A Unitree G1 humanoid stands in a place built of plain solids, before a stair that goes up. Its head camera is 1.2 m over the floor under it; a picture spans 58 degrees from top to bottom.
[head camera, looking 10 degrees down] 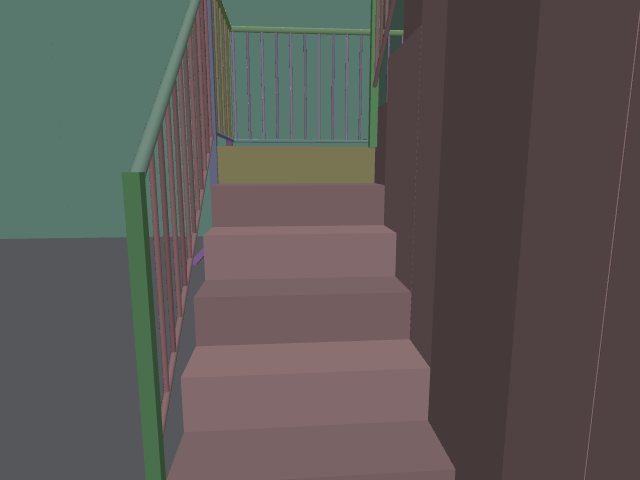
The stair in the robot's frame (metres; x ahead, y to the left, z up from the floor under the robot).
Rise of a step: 0.22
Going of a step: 0.28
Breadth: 0.93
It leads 5 degrees to the left of straight ahead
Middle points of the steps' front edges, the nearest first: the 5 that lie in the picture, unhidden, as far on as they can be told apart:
1.50 0.04 0.43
1.77 0.07 0.65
2.05 0.09 0.87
2.32 0.11 1.09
2.60 0.14 1.30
